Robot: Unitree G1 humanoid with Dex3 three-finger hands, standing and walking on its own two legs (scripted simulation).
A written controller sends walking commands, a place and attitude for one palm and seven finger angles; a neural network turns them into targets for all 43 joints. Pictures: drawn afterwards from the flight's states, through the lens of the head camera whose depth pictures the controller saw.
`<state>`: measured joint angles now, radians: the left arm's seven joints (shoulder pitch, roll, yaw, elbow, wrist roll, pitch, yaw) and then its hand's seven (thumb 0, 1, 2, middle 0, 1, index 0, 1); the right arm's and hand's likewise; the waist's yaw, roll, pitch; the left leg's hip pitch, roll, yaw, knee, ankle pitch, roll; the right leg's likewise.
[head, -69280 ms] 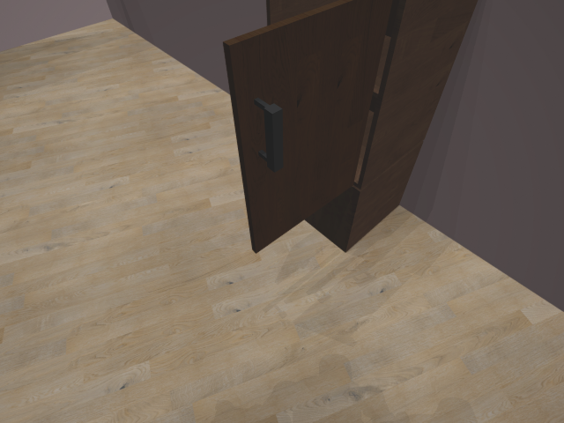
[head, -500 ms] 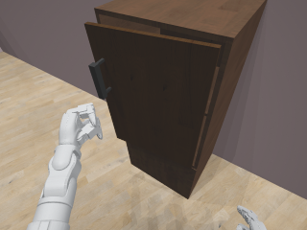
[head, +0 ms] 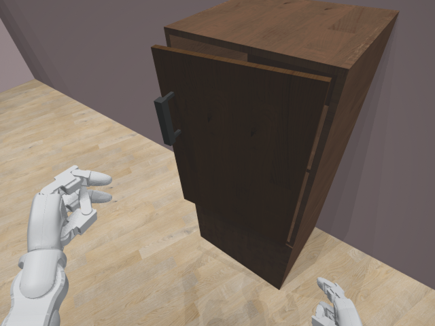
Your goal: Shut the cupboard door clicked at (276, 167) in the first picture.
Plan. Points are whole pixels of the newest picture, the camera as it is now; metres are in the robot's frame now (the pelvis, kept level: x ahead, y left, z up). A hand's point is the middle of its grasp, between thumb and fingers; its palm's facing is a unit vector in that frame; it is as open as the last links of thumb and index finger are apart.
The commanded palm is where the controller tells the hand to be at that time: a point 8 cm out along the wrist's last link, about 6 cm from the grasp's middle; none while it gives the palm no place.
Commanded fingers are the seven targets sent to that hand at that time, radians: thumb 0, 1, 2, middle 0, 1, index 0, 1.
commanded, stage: draw the hand back to the body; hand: left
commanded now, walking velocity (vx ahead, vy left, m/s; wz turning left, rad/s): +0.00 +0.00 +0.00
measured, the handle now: (170, 118) +0.61 +0.20 +0.07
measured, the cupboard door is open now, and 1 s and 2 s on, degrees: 8 8 8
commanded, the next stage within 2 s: step back with the hand held close in 0.64 s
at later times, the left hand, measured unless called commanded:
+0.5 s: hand (60, 227) +0.21 +0.26 +0.15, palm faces +0.48 -0.78 -0.40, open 7.3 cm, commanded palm +0.16 +0.29 +0.17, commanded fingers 0.00 0.90 0.90 -0.20 -0.30 -0.20 -0.30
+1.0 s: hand (68, 219) +0.23 +0.26 +0.14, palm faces +0.38 -0.78 -0.50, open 7.4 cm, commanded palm +0.17 +0.29 +0.17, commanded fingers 0.00 0.90 0.90 -0.20 -0.30 -0.20 -0.30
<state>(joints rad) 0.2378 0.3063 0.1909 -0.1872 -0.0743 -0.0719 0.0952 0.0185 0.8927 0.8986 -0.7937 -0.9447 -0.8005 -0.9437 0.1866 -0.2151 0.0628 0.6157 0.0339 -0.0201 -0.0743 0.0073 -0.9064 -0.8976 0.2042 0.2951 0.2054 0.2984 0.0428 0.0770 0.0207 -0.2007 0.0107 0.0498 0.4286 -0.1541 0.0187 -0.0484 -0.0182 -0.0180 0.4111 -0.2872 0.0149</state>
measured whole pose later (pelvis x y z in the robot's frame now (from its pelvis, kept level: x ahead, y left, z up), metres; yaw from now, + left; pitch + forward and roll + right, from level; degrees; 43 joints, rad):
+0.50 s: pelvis +0.03 -0.01 +0.00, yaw +1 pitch -3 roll +0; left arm 0.46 0.32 0.33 -0.34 -0.07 -0.08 0.11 0.02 0.89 0.90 -0.23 -0.33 -0.24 -0.33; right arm 0.17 -0.24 0.01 0.63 0.03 -0.07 -0.08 0.01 -0.91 -0.90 0.20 0.29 0.20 0.30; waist 0.08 0.08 0.01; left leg -0.19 0.01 0.04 0.43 -0.19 0.01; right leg -0.02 -0.02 -0.03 0.40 -0.32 0.00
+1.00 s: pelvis +0.03 -0.01 -0.01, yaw +1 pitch +1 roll -1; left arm 0.53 0.40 0.37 -0.43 -0.07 -0.09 0.10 0.02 0.89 0.90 -0.21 -0.30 -0.22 -0.30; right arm 0.16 -0.26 -0.01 0.56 0.04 0.07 -0.09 0.01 -0.91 -0.90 0.20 0.29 0.20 0.30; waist 0.02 0.06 0.00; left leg -0.31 0.03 0.05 0.52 -0.23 0.01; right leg -0.14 -0.01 -0.03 0.48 -0.34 0.02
